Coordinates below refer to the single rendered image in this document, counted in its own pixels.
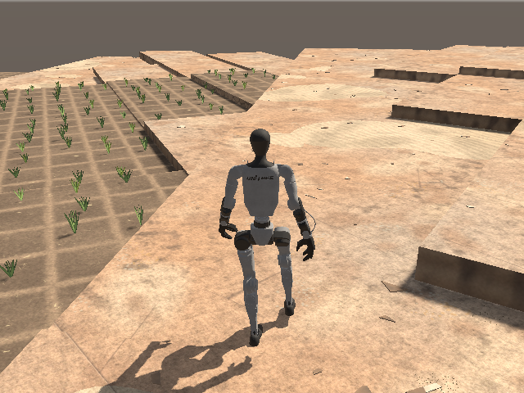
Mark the left robot forearm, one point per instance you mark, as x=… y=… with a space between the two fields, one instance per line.
x=224 y=215

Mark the right robot upper arm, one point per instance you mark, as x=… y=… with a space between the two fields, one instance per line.
x=290 y=184

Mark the robot right shin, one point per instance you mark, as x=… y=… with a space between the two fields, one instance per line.
x=287 y=279

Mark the left robot foot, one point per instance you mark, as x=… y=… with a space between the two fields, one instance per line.
x=255 y=339

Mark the right robot forearm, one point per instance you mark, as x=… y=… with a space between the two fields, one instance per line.
x=302 y=222

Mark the right robot hand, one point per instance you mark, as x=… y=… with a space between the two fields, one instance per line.
x=310 y=247

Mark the left robot hand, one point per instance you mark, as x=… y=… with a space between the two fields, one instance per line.
x=230 y=227

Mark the left robot upper arm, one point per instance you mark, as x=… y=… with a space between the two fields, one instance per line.
x=231 y=186

